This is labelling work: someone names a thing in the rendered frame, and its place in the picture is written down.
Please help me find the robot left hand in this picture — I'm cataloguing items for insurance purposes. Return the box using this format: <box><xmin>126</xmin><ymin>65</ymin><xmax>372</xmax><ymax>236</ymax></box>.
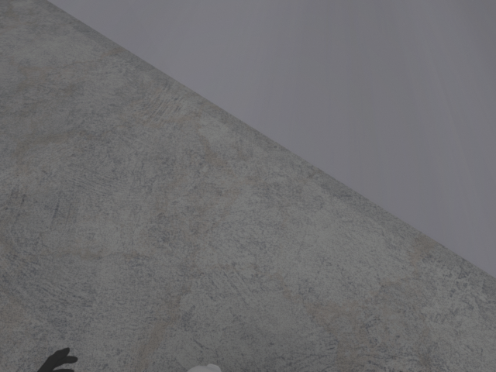
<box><xmin>37</xmin><ymin>347</ymin><xmax>78</xmax><ymax>372</ymax></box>

